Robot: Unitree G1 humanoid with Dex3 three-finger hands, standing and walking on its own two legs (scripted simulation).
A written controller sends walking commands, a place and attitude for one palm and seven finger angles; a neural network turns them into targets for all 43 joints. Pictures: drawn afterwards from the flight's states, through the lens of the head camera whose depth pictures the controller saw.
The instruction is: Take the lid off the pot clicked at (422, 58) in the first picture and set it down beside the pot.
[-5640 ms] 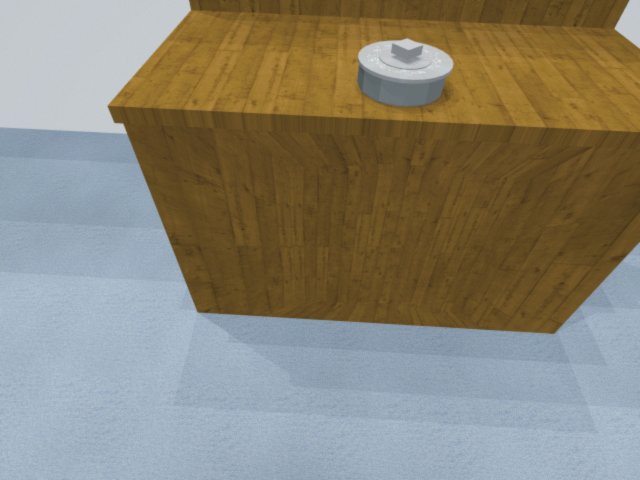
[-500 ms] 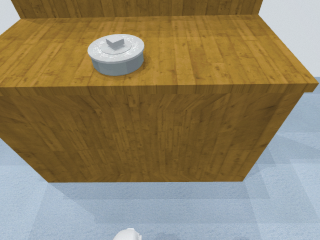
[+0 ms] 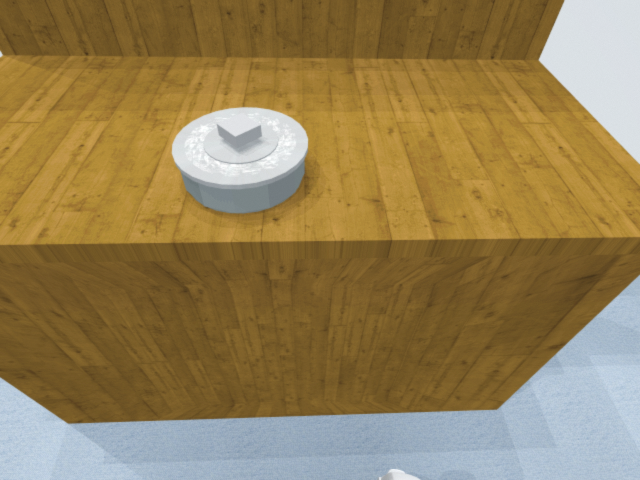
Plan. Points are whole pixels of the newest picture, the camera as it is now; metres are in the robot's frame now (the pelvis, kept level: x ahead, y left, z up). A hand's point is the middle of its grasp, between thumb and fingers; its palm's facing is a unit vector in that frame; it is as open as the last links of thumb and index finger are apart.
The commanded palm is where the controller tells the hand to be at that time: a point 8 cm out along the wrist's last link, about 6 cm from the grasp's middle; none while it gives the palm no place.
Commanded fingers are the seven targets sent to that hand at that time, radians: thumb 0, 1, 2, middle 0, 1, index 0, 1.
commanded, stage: come to a stop and stand still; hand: left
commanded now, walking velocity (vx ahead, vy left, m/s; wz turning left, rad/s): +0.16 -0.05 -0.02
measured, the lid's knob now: (239, 130) +0.56 +0.16 +0.15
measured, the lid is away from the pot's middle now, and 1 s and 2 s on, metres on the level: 0.00 0.00 0.00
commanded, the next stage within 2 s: none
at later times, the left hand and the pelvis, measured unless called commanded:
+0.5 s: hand out of the picture +0.11 +0.19 -0.18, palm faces +0.06 -0.97 -0.23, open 7.3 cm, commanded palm none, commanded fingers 0.00 0.90 0.90 -0.20 -0.30 -0.20 -0.30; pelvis +0.03 +0.00 -0.01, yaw +1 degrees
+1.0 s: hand out of the picture +0.00 +0.24 -0.17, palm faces +0.03 -0.97 -0.23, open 7.4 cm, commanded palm none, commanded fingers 0.00 0.90 0.90 -0.20 -0.30 -0.20 -0.30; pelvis +0.00 +0.06 -0.01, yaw +0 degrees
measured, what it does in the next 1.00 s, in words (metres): steps on the spot: right foot, then left foot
